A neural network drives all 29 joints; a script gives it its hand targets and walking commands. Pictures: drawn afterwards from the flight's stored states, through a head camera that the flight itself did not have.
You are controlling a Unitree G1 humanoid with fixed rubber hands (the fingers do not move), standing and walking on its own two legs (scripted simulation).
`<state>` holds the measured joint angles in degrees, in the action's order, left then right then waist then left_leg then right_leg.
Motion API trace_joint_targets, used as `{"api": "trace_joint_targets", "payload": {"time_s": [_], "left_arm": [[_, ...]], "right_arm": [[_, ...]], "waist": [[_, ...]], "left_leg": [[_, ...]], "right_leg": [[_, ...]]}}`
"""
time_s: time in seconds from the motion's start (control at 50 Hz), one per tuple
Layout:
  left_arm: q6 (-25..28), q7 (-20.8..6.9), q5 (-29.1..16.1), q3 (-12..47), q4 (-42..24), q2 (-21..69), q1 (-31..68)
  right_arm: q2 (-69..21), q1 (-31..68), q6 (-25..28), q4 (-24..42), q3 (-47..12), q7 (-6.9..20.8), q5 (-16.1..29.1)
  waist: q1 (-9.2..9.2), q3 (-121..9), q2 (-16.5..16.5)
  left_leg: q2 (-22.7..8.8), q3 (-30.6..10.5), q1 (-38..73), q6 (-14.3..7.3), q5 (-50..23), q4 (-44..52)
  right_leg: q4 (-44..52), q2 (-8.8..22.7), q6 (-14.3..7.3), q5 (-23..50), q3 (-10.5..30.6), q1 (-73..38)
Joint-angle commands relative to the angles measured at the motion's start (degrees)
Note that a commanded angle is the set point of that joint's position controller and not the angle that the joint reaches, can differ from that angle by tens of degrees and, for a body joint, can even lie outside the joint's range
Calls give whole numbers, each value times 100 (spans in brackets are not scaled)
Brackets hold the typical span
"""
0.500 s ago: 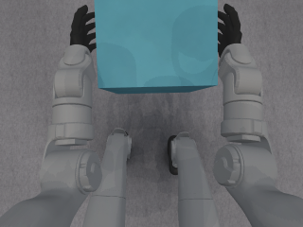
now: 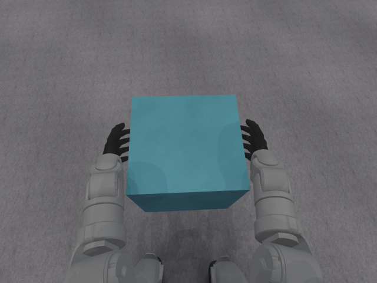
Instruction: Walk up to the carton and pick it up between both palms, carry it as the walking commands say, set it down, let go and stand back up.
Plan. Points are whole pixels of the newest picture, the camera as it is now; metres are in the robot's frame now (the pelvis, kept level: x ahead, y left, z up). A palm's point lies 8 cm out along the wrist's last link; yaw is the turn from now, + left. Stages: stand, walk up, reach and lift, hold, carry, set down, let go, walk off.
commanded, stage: reach and lift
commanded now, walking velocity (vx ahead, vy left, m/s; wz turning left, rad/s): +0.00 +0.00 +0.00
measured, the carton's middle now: (185, 159) +0.40 +0.03 -0.08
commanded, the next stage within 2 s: none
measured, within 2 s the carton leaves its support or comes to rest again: neither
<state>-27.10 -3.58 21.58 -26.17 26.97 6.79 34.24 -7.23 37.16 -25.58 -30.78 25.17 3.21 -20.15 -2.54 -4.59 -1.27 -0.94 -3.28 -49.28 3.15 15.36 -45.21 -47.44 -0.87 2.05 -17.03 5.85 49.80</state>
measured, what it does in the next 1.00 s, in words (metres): rises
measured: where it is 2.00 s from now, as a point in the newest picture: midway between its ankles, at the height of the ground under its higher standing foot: outside the picture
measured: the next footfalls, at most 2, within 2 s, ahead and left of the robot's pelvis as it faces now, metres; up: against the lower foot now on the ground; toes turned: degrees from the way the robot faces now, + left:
none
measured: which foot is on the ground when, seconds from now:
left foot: down 0.00-1.00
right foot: down 0.00-1.00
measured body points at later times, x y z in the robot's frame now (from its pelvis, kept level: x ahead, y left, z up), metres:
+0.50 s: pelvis +0.03 +0.01 +0.04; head +0.07 +0.02 +0.49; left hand +0.35 +0.19 +0.04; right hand +0.37 -0.13 +0.04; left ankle +0.06 +0.16 -0.69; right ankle +0.05 -0.14 -0.69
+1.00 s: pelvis +0.03 +0.01 +0.05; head +0.01 +0.01 +0.50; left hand +0.32 +0.18 +0.09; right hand +0.35 -0.14 +0.09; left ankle +0.06 +0.16 -0.69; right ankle +0.05 -0.14 -0.69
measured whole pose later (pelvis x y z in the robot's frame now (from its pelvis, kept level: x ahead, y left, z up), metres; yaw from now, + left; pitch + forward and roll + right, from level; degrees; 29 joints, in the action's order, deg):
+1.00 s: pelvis +0.03 +0.01 +0.05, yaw +0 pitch -5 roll +0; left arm -42.6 -0.9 16.5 -13.4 9.7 8.3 14.2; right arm -8.3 16.4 -39.3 -13.9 15.0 3.2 -15.4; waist -2.5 1.5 -0.8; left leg -1.4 -3.5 -5.2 2.6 8.7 -19.0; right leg -20.7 0.6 1.8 -10.4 4.9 5.2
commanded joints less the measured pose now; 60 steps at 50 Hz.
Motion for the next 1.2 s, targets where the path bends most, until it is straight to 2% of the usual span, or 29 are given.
{"api": "trace_joint_targets", "payload": {"time_s": [0.0, 0.04, 0.08, 0.16, 0.18, 0.2, 0.26, 0.3, 0.36, 0.38, 0.4, 0.5, 0.54, 0.6, 0.62, 0.66, 0.68, 0.7, 0.74, 0.76, 0.78, 0.8, 0.82, 0.86, 0.94, 0.96, 1.08, 1.1, 1.18], "left_arm": [[393, -1643, -1402, 3441, -230, 5650, 2868], [376, -1598, -1614, 4006, -455, 5831, 2482], [395, -1461, -1764, 4321, -853, 5775, 2481], [406, -1403, -1892, 4592, -1392, 5628, 2382], [315, -1369, -1865, 4613, -1277, 5567, 2290], [220, -1352, -1711, 4508, -1180, 5474, 1984], [174, -1388, -1923, 4614, -1328, 5772, 1633], [40, -1349, -1653, 4301, -949, 5459, 1540], [-77, -1326, -1607, 4159, -978, 5335, 1546], [-162, -1331, -1616, 3994, -649, 5579, 1666], [-167, -1346, -1609, 4014, -775, 5593, 1779], [-383, -1278, -1729, 4158, -1009, 5653, 1910], [-444, -1280, -1938, 4328, -1106, 5713, 1932], [-595, -1238, -2222, 4814, -1847, 5832, 1811], [-719, -1233, -1946, 4397, -1173, 5670, 1413], [-805, -1197, -1716, 4070, -1059, 5443, 1485], [-800, -1193, -1835, 4260, -1292, 5552, 1291], [-760, -1208, -2069, 4524, -1626, 5597, 1729], [-844, -1204, -2192, 4686, -2089, 5445, 1735], [-939, -1198, -2063, 4531, -1576, 5511, 1399], [-1006, -1126, -2150, 4651, -1911, 5498, 1348], [-1067, -1101, -2070, 4647, -1925, 5495, 999], [-1065, -1118, -2065, 4604, -2104, 5369, 1109], [-1153, -1127, -2132, 4753, -2173, 5345, 1448], [-1243, -1121, -2212, 4838, -2389, 5367, 1376], [-1289, -1152, -2195, 4749, -2106, 5325, 1530], [-1303, -1202, -2029, 4414, -1831, 5293, 1953], [-1269, -1242, -2156, 4613, -2034, 5282, 2241], [-1249, -1230, -2148, 4499, -1883, 5480, 1975]], "right_arm": [[-5964, 2304, 257, -114, -3556, 1553, 1161], [-5736, 2316, 372, 696, -4045, 1505, 1468], [-5827, 2044, 349, 511, -4040, 1537, 1511], [-5605, 2180, 353, 1227, -4655, 1486, 1726], [-5615, 1858, 260, 1081, -4527, 1466, 1639], [-5718, 1533, 176, 803, -4400, 1455, 1563], [-5566, 1501, 158, 1506, -4663, 1456, 1697], [-5352, 1336, 8, 817, -4164, 1516, 1414], [-5531, 1493, -139, 912, -4222, 1502, 1602], [-5228, 1355, -205, 493, -3879, 1519, 1361], [-5203, 1586, -199, 667, -3927, 1524, 1473], [-5352, 1742, -394, 773, -4079, 1568, 1569], [-5359, 1446, -457, 792, -4055, 1547, 1544], [-5513, 1051, -596, 1308, -4404, 1488, 1802], [-5120, 1105, -633, 1067, -4151, 1434, 1600], [-4968, 922, -767, 793, -3721, 1463, 1463], [-5320, 1210, -748, 1202, -4198, 1511, 1729], [-5228, 1210, -789, 1381, -4300, 1500, 1777], [-5614, 1127, -870, 1449, -4591, 1427, 1981], [-5261, 1376, -901, 1755, -4569, 1396, 1974], [-5361, 1024, -1008, 1547, -4563, 1389, 1910], [-5217, 830, -1015, 1786, -4610, 1374, 2007], [-5199, 1171, -1010, 1952, -4758, 1400, 2064], [-5227, 1076, -1098, 1856, -4663, 1377, 2035], [-5254, 1170, -1214, 2166, -4844, 1346, 1999], [-5095, 1160, -1280, 1870, -4581, 1334, 1862], [-5190, 1613, -1327, 1614, -4286, 1392, 1867], [-5361, 1418, -1341, 1489, -4244, 1386, 1824], [-5290, 1556, -1338, 1739, -4265, 1395, 1902]], "waist": [[-49, -4138, -178], [-13, -4563, 13], [52, -4400, 91], [-187, -4812, -15], [-50, -4504, -176], [-124, -4221, 89], [-34, -4704, 32], [-82, -3497, 44], [-199, -2964, 136], [69, -2226, 129], [38, -2281, 252], [-134, -2191, 178], [110, -2338, -22], [135, -2784, 188], [132, -2021, 199], [108, -1211, 439], [-141, -1645, 155], [89, -1594, -126], [-101, -1992, 174], [-55, -1667, 39], [-26, -1739, -107], [-75, -1544, 331], [-242, -1729, 284], [-29, -1452, 201], [-5, -1485, -59], [215, -1138, -151], [177, -927, 102], [343, -1038, 143], [318, -1405, 258]], "left_leg": [[887, 439, 2506, -287, -2083, 406], [887, 404, 2786, -210, -2699, 521], [831, 292, 3283, -154, -3098, 653], [888, 283, 3461, -169, -2962, 786], [873, 280, 3592, -175, -2935, 901], [925, 350, 3542, -139, -2722, 1051], [852, 225, 4324, -168, -2956, 1191], [818, 183, 3888, -131, -2519, 1443], [796, 229, 4007, -227, -1618, 1769], [811, 190, 3734, -194, -1403, 1796], [771, 180, 3967, -198, -1159, 1870], [775, 223, 4319, -161, -1280, 1985], [751, 174, 4510, -157, -1685, 2101], [772, 228, 5167, -92, -2395, 2208], [780, 253, 4733, -86, -1916, 2262], [798, 251, 4651, -109, -1478, 2412], [787, 237, 4869, -145, -1723, 2477], [749, 228, 4962, -161, -1797, 2437], [802, 273, 4964, -156, -2116, 2489], [795, 256, 5034, -182, -2034, 2544], [745, 192, 5339, -157, -2105, 2617], [817, 268, 5224, -118, -2303, 2594], [774, 261, 5255, -146, -2117, 2615], [795, 214, 5225, -149, -1849, 2676], [722, 203, 5200, -173, -1444, 2753], [719, 257, 5264, -172, -1163, 2831], [770, 295, 4820, -177, -448, 2826], [764, 321, 4932, -165, -496, 2739], [758, 188, 5072, -139, -1044, 2730]], "right_leg": [[899, -652, -89, 2067, -379, -2005], [943, -633, -82, 2943, -337, -2734], [1077, -723, -140, 2657, -376, -2361], [1201, -672, -80, 2892, -293, -3065], [1286, -713, -60, 2783, -371, -2898], [1453, -656, -46, 2791, -322, -3108], [1643, -656, -98, 2755, -344, -3423], [1795, -649, -111, 2166, -368, -3009], [2014, -610, -100, 1379, -365, -3349], [2130, -577, -197, 1091, -367, -2871], [2131, -602, -197, 835, -383, -3066], [2305, -579, -198, 902, -413, -3537], [2389, -632, -196, 1327, -441, -3654], [2487, -644, -194, 2071, -403, -4302], [2574, -613, -194, 1677, -377, -4289], [2726, -556, -211, 1139, -408, -3835], [2772, -583, -132, 1375, -447, -4098], [2756, -614, -158, 1529, -370, -4052], [2745, -597, -119, 2053, -339, -4687], [2817, -576, -95, 1856, -351, -4467], [2884, -606, -107, 1777, -371, -4432], [2888, -572, -120, 1995, -341, -4642], [2881, -577, -119, 1783, -390, -4605], [2985, -534, -117, 1696, -353, -4535], [3061, -545, -112, 1280, -373, -4706], [3200, -495, -135, 1019, -362, -4468], [3193, -454, -187, 416, -346, -4588], [3173, -444, -183, 580, -313, -4559], [3107, -478, -171, 1116, -291, -4758]]}}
